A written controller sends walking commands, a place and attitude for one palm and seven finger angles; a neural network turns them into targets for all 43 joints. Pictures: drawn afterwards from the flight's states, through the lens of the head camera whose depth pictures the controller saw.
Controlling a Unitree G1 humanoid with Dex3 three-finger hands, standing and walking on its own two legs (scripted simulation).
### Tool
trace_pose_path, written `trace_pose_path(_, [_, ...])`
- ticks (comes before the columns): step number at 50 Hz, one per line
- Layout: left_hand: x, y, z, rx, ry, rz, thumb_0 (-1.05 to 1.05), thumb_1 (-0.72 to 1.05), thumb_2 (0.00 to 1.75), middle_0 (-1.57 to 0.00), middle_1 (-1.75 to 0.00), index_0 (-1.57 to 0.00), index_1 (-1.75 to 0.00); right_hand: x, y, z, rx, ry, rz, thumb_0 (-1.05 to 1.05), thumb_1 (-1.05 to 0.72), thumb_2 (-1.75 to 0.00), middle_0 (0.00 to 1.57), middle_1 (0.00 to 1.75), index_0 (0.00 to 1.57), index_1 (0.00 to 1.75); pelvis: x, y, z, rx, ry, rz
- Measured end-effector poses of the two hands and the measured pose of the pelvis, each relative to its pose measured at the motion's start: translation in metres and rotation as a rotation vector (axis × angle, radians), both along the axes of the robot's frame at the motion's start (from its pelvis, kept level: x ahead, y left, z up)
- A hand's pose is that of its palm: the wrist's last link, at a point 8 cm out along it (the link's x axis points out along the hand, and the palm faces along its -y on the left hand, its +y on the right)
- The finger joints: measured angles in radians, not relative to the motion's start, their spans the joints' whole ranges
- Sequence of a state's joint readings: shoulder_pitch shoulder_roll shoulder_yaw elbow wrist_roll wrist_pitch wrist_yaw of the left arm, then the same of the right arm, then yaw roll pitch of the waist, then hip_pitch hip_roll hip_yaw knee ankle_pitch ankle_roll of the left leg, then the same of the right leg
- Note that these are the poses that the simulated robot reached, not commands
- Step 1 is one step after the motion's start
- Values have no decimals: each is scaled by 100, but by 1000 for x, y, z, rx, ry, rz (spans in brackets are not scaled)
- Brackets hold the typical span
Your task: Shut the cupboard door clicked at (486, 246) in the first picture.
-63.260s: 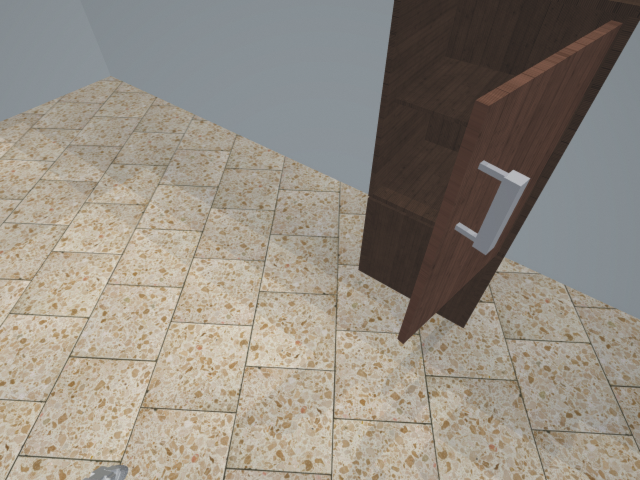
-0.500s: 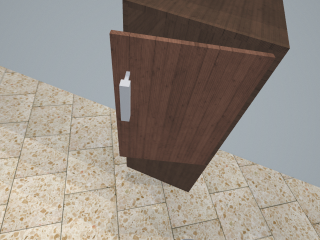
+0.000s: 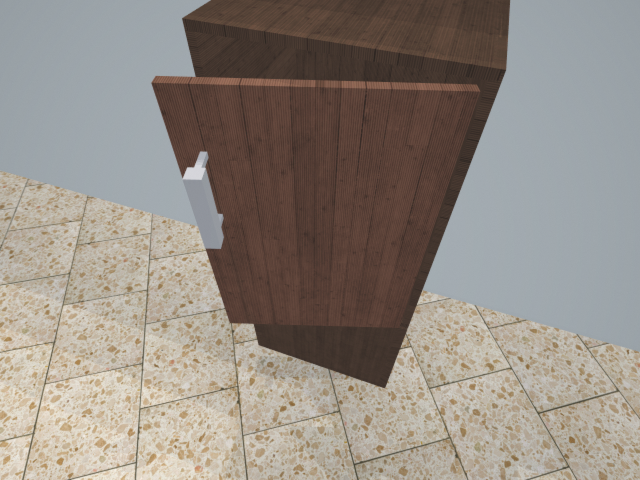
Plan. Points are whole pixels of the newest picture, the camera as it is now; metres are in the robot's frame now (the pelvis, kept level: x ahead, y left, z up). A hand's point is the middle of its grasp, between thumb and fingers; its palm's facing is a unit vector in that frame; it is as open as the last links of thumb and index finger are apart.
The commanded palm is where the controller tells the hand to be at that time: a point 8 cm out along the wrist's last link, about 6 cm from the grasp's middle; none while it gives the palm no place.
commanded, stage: come to a stop and stand still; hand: left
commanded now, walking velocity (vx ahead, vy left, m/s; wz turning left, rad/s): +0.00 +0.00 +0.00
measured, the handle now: (208, 201) +0.48 +0.19 +0.07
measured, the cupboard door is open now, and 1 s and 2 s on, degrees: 18 18 18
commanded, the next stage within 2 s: look again from close up in 0.28 s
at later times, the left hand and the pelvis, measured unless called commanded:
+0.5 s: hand out of the picture -0.05 +0.14 -0.18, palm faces +0.05 -0.99 -0.15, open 7.4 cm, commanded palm none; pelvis -0.01 +0.00 +0.00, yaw +1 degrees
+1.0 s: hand out of the picture +0.02 +0.20 -0.17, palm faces +0.02 -0.97 -0.25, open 7.4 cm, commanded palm +0.08 +0.25 -0.07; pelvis +0.00 +0.01 +0.00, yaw +1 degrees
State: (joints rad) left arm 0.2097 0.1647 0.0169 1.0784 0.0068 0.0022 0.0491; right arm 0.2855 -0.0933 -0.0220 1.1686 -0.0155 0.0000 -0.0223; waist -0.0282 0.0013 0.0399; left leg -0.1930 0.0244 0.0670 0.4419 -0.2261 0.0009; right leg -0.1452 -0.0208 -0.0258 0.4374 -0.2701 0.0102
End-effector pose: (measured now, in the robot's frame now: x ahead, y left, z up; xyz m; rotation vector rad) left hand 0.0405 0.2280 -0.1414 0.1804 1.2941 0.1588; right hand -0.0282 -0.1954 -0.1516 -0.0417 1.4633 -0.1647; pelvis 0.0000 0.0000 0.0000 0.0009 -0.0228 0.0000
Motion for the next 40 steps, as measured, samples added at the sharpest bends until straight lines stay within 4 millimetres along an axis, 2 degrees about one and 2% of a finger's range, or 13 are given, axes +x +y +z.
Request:
trace_pose_path(11, [-76,-31,-7,-67,172,63,0,92,90,-20,-30,-20,-30,26,-34,8,-67,-29,61,1,-92,-90,20,30,19,30,-1,-9,2,-1,-2,8])
trace_pose_path(15, [-93,-42,-8,-95,210,80,0,91,90,-20,-30,-20,-30,31,-37,11,-78,-34,76,0,-92,-90,20,30,19,30,-1,-11,2,-2,-1,11])
trace_pose_path(19, [-100,-47,-8,-110,223,89,0,91,90,-20,-30,-20,-30,34,-36,12,-83,-35,85,0,-92,-90,20,30,19,30,-2,-10,3,-4,-1,14])
trace_pose_path(22, [-100,-44,-9,-99,205,79,0,91,90,-21,-30,-20,-30,38,-36,8,-82,-62,97,1,-93,-90,20,30,19,30,-4,-6,-1,-21,10,18])
trace_pose_path(25, [-92,-33,-10,-81,177,69,0,90,90,-21,-30,-20,-30,42,-32,4,-78,-108,105,1,-93,-90,20,30,19,30,-5,0,-4,-20,9,24])
trace_pose_path(33, [-53,5,-4,0,58,45,0,91,90,-20,-30,-20,-30,41,-20,-3,-56,-144,115,1,-95,-90,20,30,20,30,-6,9,-7,-2,-2,24])
trace_pose_path(40, [-28,21,4,34,6,15,0,91,90,-20,-30,-20,-30,34,-17,-2,-41,-129,116,1,-94,-90,20,30,20,30,-6,10,-5,6,5,19])
